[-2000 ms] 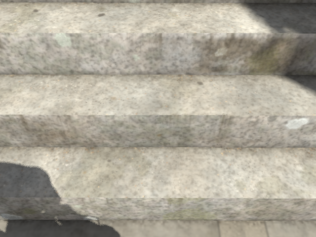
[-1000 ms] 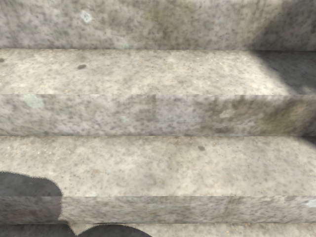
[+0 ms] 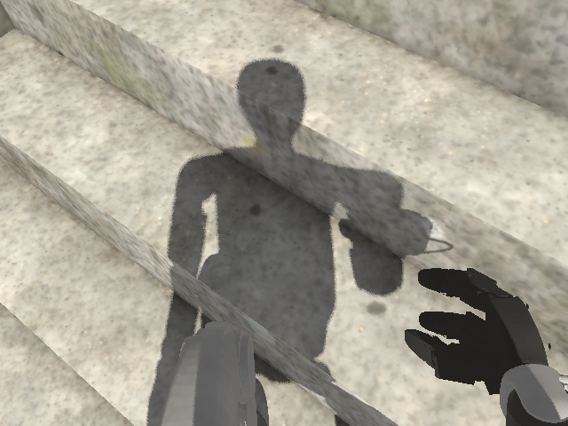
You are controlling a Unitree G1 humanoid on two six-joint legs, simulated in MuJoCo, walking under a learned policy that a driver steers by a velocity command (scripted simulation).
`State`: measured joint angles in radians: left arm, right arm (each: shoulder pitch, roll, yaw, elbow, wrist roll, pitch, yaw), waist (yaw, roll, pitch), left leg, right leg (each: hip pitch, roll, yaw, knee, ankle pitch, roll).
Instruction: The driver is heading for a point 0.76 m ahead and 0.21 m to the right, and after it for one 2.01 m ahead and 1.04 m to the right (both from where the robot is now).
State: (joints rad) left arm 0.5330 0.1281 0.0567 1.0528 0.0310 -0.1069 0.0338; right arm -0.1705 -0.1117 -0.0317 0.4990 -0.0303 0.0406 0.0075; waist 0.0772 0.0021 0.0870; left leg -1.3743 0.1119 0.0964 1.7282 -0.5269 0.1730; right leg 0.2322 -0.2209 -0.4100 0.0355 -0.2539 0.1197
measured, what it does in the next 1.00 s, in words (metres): climbs, turning right: left foot 0.20 m higher, then right foot 0.21 m higher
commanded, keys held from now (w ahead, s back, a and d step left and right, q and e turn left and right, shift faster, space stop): w+e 0.76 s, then e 0.24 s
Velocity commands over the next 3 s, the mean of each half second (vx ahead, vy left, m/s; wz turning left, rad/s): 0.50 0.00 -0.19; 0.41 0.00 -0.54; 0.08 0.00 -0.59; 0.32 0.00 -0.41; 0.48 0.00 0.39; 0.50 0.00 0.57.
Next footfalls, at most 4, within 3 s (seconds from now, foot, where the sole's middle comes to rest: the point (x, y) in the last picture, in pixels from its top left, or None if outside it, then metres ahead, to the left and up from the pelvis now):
0.04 left None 0.29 0.13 -0.56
0.84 right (341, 315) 0.46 -0.01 -0.36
1.40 left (313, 73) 0.80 0.05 -0.15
1.98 right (527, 171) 0.61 -0.26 -0.15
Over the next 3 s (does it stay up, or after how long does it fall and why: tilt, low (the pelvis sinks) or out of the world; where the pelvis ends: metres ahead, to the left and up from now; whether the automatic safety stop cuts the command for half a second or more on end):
stays up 0.94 -0.44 0.93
